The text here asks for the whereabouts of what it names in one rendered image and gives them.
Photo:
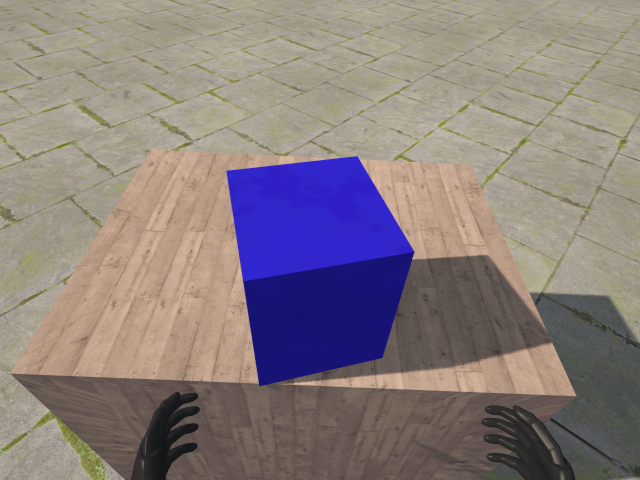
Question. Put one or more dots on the robot right hand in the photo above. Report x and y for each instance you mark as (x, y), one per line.
(540, 457)

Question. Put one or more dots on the pedestal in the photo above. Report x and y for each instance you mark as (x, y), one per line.
(157, 305)

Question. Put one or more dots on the carton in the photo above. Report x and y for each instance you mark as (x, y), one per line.
(323, 262)

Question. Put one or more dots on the robot left hand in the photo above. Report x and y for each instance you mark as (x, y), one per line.
(154, 458)

